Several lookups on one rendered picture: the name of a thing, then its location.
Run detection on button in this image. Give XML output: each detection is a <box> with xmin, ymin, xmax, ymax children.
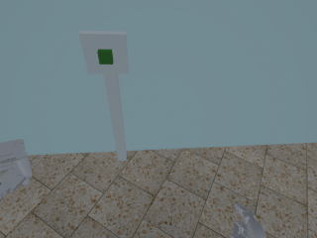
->
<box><xmin>97</xmin><ymin>49</ymin><xmax>114</xmax><ymax>64</ymax></box>

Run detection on robot right hand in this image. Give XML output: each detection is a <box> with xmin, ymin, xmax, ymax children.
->
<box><xmin>230</xmin><ymin>203</ymin><xmax>267</xmax><ymax>238</ymax></box>

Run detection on panel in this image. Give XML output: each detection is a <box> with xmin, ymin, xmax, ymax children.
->
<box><xmin>79</xmin><ymin>30</ymin><xmax>129</xmax><ymax>162</ymax></box>

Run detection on robot left hand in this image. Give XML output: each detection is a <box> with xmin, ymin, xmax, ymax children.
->
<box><xmin>0</xmin><ymin>139</ymin><xmax>33</xmax><ymax>201</ymax></box>

